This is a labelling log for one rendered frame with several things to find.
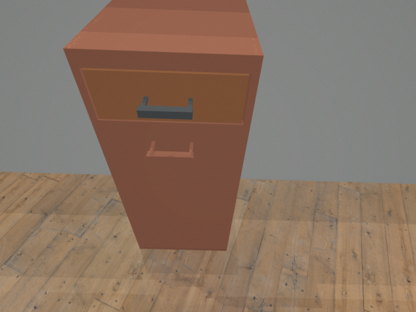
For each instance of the handle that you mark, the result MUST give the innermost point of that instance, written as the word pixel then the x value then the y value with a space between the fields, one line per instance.
pixel 165 112
pixel 170 156

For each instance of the cabinet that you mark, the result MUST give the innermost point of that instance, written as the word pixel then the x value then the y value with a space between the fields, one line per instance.
pixel 173 206

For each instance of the drawer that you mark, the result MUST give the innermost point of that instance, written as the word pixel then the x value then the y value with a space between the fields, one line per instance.
pixel 217 97

